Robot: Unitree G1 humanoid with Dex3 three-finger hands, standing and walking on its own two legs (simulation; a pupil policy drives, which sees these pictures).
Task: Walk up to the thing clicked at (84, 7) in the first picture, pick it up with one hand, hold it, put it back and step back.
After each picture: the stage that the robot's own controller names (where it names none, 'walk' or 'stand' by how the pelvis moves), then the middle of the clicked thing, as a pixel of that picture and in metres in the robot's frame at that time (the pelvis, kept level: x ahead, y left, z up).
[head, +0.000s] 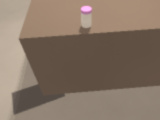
stand; (86, 17) +0.88 +0.01 -0.03
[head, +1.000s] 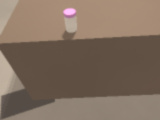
walk; (70, 20) +0.77 +0.12 +0.00
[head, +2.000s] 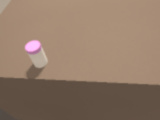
stand; (37, 54) +0.51 +0.27 -0.01
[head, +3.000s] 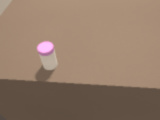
stand; (48, 56) +0.50 +0.18 +0.00
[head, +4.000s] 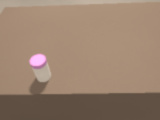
stand; (41, 68) +0.46 +0.21 -0.03
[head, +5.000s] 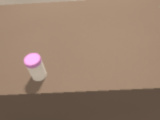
stand; (36, 67) +0.46 +0.23 -0.02
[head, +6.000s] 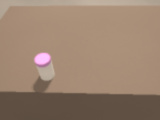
stand; (45, 67) +0.47 +0.20 -0.03
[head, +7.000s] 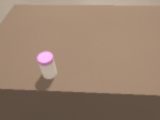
stand; (47, 65) +0.48 +0.19 -0.03
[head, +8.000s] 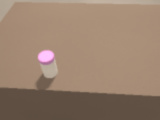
rise first; (48, 64) +0.48 +0.18 -0.03
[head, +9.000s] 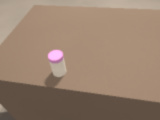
rise first; (57, 63) +0.49 +0.18 -0.03
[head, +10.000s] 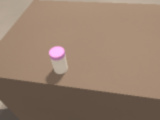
go down; (58, 60) +0.49 +0.16 -0.02
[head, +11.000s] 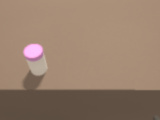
go down; (36, 60) +0.46 +0.17 +0.01
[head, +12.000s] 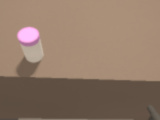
close in; (31, 45) +0.48 +0.16 +0.03
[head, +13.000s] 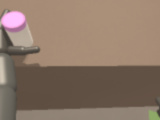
close; (19, 32) +0.51 +0.17 +0.06
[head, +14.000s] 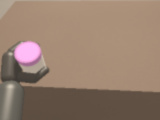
lift; (32, 62) +0.35 +0.17 +0.16
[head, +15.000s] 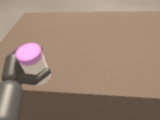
lift; (34, 65) +0.33 +0.16 +0.18
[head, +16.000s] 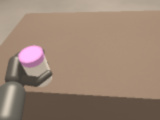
hold; (36, 67) +0.33 +0.16 +0.17
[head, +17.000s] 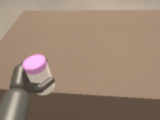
crouch; (40, 75) +0.33 +0.16 +0.12
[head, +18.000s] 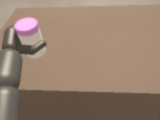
crouch; (31, 39) +0.43 +0.17 +0.19
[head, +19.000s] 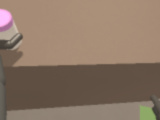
lower; (5, 31) +0.51 +0.19 +0.06
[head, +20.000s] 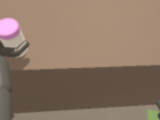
lower; (13, 39) +0.49 +0.18 +0.06
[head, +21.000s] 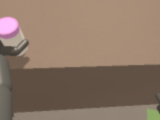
lower; (12, 38) +0.49 +0.18 +0.06
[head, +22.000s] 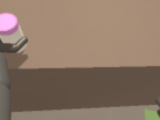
lower; (11, 34) +0.50 +0.18 +0.06
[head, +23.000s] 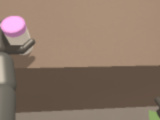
loosen; (18, 36) +0.49 +0.17 +0.06
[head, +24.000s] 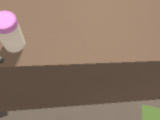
withdraw; (9, 33) +0.49 +0.17 +0.07
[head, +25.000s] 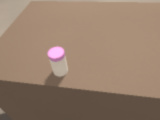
sink last; (58, 62) +0.47 +0.15 +0.02
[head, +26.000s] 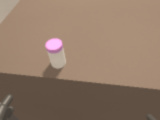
stand; (56, 54) +0.49 +0.16 +0.02
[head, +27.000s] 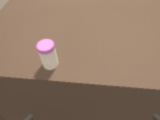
stand; (48, 54) +0.48 +0.17 +0.03
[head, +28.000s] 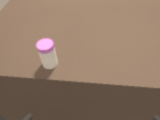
stand; (47, 54) +0.48 +0.18 +0.04
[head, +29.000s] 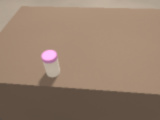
stand; (51, 63) +0.50 +0.18 -0.02
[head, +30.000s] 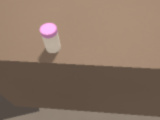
walk; (51, 38) +0.54 +0.15 +0.01
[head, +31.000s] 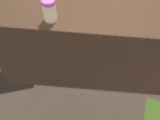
walk; (49, 10) +0.74 +0.20 -0.02
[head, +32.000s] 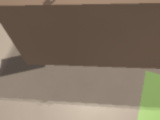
walk; out of the picture +1.03 +0.27 +0.00
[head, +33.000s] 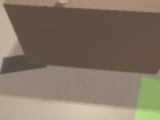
stand; out of the picture +1.10 +0.19 -0.02
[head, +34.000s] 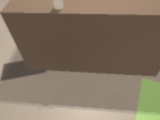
stand; out of the picture +1.09 +0.21 -0.03
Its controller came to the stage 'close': yes
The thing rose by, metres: 0.22
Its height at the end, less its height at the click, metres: +0.00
